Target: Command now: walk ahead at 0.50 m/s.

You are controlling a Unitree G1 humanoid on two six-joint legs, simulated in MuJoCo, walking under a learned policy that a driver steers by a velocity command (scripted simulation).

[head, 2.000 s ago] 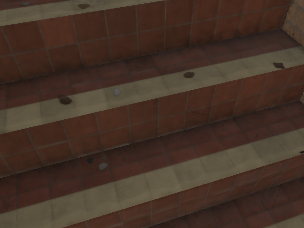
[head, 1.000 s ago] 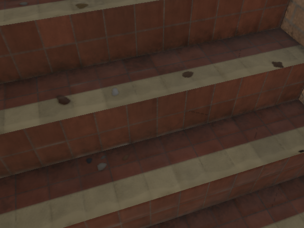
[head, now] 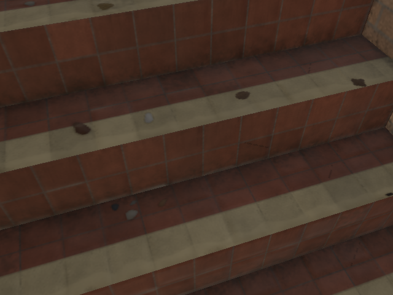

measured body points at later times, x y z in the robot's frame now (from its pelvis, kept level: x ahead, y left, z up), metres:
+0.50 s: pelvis +0.00 +0.00 +0.00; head +0.00 +0.00 +0.45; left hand +0.13 +0.24 -0.12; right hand +0.11 -0.24 -0.13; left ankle -0.03 +0.12 -0.75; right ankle -0.02 -0.06 -0.75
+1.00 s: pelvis +0.00 +0.00 +0.00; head +0.00 +0.00 +0.45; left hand +0.14 +0.24 -0.12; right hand +0.11 -0.24 -0.13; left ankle -0.03 +0.12 -0.75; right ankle -0.02 -0.06 -0.75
